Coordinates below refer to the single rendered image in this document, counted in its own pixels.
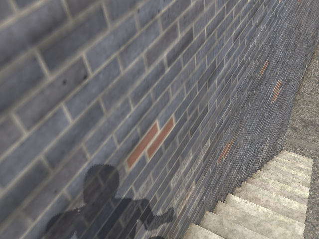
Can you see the stairs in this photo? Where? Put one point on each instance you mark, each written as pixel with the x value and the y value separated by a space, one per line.
pixel 271 204

